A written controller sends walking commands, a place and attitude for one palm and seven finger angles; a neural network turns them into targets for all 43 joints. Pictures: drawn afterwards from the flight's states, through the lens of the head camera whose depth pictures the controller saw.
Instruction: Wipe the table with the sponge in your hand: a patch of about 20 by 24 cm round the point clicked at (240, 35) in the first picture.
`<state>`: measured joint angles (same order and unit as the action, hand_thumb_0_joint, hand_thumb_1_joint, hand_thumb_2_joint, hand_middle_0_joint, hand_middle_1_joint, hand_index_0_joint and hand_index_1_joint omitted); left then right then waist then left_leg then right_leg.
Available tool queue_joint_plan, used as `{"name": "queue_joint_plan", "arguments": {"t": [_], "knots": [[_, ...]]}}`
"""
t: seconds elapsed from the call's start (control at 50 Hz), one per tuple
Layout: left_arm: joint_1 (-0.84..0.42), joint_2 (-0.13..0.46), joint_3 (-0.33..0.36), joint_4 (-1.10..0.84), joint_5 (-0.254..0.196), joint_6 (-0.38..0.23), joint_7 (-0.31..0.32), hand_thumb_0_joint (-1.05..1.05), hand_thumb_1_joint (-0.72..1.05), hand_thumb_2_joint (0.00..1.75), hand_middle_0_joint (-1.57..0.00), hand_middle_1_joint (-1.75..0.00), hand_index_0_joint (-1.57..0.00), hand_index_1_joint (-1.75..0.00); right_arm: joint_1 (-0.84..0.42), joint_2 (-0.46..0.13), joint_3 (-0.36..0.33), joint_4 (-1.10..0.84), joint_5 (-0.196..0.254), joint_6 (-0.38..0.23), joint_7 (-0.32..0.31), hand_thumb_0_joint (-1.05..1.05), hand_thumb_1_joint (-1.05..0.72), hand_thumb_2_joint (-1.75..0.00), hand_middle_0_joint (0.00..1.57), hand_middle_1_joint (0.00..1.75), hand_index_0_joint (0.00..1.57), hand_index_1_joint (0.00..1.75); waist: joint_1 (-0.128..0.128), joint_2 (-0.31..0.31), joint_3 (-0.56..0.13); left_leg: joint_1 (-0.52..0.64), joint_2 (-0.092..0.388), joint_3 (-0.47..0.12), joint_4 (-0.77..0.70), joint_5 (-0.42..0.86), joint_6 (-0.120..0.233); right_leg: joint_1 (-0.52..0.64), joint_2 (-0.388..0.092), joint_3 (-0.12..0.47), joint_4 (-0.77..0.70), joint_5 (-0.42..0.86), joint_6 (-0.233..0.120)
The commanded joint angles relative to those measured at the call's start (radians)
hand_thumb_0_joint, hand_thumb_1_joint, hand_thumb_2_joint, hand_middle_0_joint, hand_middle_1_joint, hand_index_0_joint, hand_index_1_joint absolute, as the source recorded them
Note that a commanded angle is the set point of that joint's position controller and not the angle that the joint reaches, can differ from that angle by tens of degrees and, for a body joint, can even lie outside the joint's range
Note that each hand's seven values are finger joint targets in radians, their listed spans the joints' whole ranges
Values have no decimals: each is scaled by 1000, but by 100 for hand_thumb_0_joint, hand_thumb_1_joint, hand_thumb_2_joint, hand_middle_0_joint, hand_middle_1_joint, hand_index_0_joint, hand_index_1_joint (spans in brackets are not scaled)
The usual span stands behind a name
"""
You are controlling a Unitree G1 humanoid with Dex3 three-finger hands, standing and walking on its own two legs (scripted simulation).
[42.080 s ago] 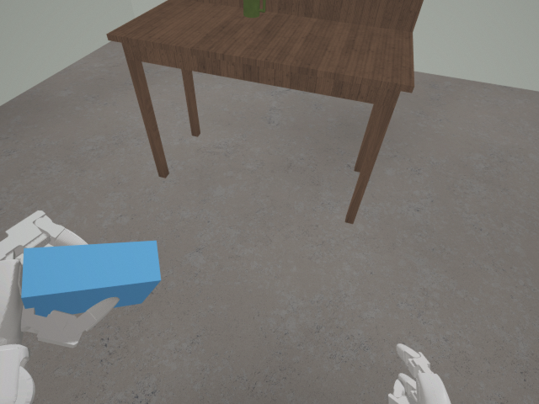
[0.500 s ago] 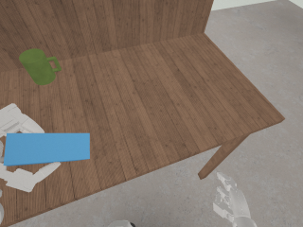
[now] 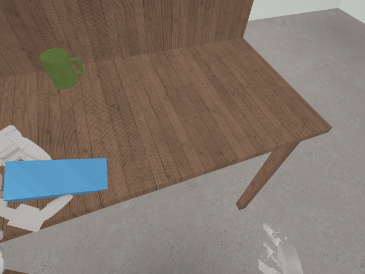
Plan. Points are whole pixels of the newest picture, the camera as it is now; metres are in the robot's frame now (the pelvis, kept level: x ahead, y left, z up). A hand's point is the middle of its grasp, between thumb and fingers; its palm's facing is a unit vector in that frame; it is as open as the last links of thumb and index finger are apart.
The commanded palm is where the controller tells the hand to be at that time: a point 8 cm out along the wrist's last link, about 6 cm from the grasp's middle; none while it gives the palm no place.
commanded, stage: come to a stop and stand still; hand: left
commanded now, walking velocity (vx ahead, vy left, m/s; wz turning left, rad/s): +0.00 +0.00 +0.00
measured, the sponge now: (71, 179) +0.24 +0.20 +0.14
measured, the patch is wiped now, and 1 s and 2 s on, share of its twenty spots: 0.00 0.00 0.00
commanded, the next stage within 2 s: look again from close up in 1.14 s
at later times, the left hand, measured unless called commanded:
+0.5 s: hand (26, 195) +0.20 +0.24 +0.16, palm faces +0.37 -0.85 -0.38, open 9.2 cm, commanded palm +0.14 +0.29 +0.18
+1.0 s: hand (15, 149) +0.27 +0.29 +0.17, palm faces +0.38 -0.83 -0.41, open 9.2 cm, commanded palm +0.19 +0.31 +0.18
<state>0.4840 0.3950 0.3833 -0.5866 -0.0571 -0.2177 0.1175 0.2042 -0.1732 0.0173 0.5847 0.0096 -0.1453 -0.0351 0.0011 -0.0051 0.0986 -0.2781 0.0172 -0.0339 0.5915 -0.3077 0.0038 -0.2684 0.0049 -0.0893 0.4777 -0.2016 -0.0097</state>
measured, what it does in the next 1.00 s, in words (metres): stands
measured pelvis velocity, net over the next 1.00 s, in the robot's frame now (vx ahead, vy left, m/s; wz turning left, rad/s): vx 0.03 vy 0.03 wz -0.03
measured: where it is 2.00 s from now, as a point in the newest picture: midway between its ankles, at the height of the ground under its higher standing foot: outside the picture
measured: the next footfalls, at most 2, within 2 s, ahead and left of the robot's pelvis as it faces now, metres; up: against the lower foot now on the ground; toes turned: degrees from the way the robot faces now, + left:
none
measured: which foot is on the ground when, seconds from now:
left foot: down 0.00-1.00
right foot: down 0.00-1.00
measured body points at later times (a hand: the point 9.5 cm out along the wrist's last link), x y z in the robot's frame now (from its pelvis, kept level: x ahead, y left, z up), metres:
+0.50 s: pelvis -0.02 +0.00 +0.00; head +0.00 +0.02 +0.45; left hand +0.17 +0.29 +0.18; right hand +0.13 -0.23 -0.09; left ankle +0.00 +0.11 -0.73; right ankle +0.03 -0.12 -0.73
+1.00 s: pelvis +0.03 +0.03 +0.00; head +0.07 +0.06 +0.45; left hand +0.24 +0.33 +0.19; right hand +0.21 -0.18 -0.07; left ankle +0.00 +0.11 -0.73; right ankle +0.03 -0.12 -0.73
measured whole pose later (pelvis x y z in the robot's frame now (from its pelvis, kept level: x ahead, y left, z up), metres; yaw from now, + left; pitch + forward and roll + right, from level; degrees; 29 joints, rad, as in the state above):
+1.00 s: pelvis +0.03 +0.03 +0.00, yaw -2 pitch -1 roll -2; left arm 0.34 0.41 0.42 -0.46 -0.02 -0.21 0.09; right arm 0.18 -0.18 0.03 0.56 0.01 -0.14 0.01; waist 0.04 -0.04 0.10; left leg -0.20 -0.02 0.02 0.54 -0.33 0.05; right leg -0.23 -0.01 0.01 0.47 -0.23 0.03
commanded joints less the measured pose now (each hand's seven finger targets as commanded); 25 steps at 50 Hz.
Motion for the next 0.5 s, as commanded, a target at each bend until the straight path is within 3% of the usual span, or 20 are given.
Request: {"name": "queue_joint_plan", "arguments": {"t": [0.0, 0.02, 0.04, 0.08, 0.1, 0.12, 0.14, 0.2, 0.22, 0.24, 0.32, 0.36, 0.4, 0.42, 0.46, 0.48], "knots": [[7, 138, 109, -123, -14, -35, 41, 0, 10, 130, -120, -160, -120, -160, -58, -169, -73, -139, 14, -35, -15, 0, -90, -90, 20, 30, 20, 30, -13, 12, -173, 66, 23, -42, -67, -13, 2, -5, -189, 224, -150, -70, -94], [-14, 107, 73, -113, -16, -34, 36, 0, 10, 130, -120, -160, -120, -160, -52, -153, -53, -138, 5, -21, -13, 0, -90, -90, 20, 30, 20, 30, -14, 29, -152, 35, 32, -54, -119, -100, 16, -24, -165, 196, -165, -211, -72], [-42, 146, 102, -135, -11, -33, 38, 0, 10, 130, -120, -160, -120, -160, -66, -150, -52, -154, 9, -18, -18, 0, -90, -90, 20, 30, 20, 30, -10, 49, -112, -2, 43, -69, -168, -163, 26, -34, -136, 186, -173, -300, -49], [-77, 150, 104, -133, 1, -28, 37, 0, 10, 130, -120, -160, -120, -160, -73, -148, -48, -161, 10, -14, -22, 0, -90, -90, 20, 30, 20, 30, -7, 51, -72, -96, 63, -101, -240, -242, 41, 17, -88, 159, -158, -354, -16], [-100, 168, 118, -143, 7, -25, 44, 0, 10, 130, -120, -160, -120, -160, -87, -150, -46, -159, 16, -16, -28, 0, -90, -90, 20, 30, 20, 30, -6, 71, -53, -101, 80, -116, -275, -270, 49, 17, -73, 148, -151, -345, -10], [-129, 128, 76, -128, 7, -25, 38, 0, 10, 130, -120, -160, -120, -160, -68, -148, -41, -154, 12, -14, -26, 0, -90, -90, 20, 30, 20, 30, -8, 69, -56, -146, 83, -132, -302, -305, 57, 71, -49, 126, -117, -321, 1], [-157, 142, 84, -139, 15, -23, 39, 0, 10, 130, -120, -160, -120, -160, -71, -153, -53, -166, 17, -20, -25, 0, -90, -90, 20, 30, 20, 30, -4, 80, -58, -166, 88, -130, -302, -302, 65, 108, -41, 123, -98, -286, 4], [-188, 132, 70, -155, 22, -21, 38, 0, 10, 130, -120, -160, -120, -160, -76, -159, -62, -161, 20, -35, -18, 0, -90, -90, 20, 30, 20, 30, -8, 138, -87, -113, 90, -104, -285, -245, 65, 127, -26, 100, -62, -182, 2], [-185, 112, 50, -145, 20, -24, 34, 0, 10, 130, -120, -160, -120, -160, -61, -162, -58, -152, 14, -36, -15, 0, -90, -90, 20, 30, 20, 30, -8, 148, -106, -127, 87, -120, -285, -247, 67, 157, -13, 88, -39, -148, 5], [-182, 123, 58, -155, 25, -23, 35, 0, 10, 130, -120, -160, -120, -160, -65, -163, -65, -162, 17, -40, -11, 0, -90, -90, 20, 30, 20, 30, -4, 165, -112, -149, 93, -123, -289, -261, 69, 186, -15, 90, -31, -148, 4], [-116, 110, 60, -151, 29, -28, 31, 0, 10, 130, -120, -160, -120, -160, -53, -155, -61, -153, 17, -42, 3, 0, -90, -90, 20, 30, 20, 30, -2, 126, -115, -163, 67, -101, -247, -291, 64, 174, -30, 115, -74, -192, -6], [-116, 132, 84, -135, 30, -29, 33, 0, 10, 130, -120, -160, -120, -160, -45, -156, -66, -149, 14, -40, 5, 0, -90, -90, 20, 30, 20, 30, -2, 27, -93, -151, 36, -71, -172, -239, 53, 124, -74, 178, -143, -253, -26], [-112, 151, 104, -137, 21, -25, 39, 0, 10, 130, -120, -160, -120, -160, -47, -161, -73, -136, 18, -41, 0, 0, -90, -90, 20, 30, 20, 30, -10, -46, -85, -33, -3, -32, -48, -146, 33, -18, -144, 265, -221, -322, -76], [-112, 124, 77, -116, 11, -26, 35, 0, 10, 130, -120, -160, -120, -160, -38, -152, -63, -126, 13, -37, 0, 0, -90, -90, 20, 30, 20, 30, -15, -68, -87, -3, -13, -19, -3, -132, 29, -67, -171, 268, -239, -364, -88], [-121, 137, 88, -113, 5, -22, 39, 0, 10, 130, -120, -160, -120, -160, -38, -155, -66, -119, 14, -40, -5, 0, -90, -90, 20, 30, 20, 30, -17, -84, -101, 52, -10, -12, 5, -82, 24, -109, -191, 265, -229, -367, -102], [-1028, 905, 624, -251, 122, -104, 25, 0, 10, 130, -120, -160, -120, -160, -6, -137, -47, -74, -48, -89, -18, 0, -90, -90, 20, 30, 20, 30, 61, -179, -39, -54, -44, 42, 32, 106, -8, -103, -128, 281, -235, -16, -68]]}}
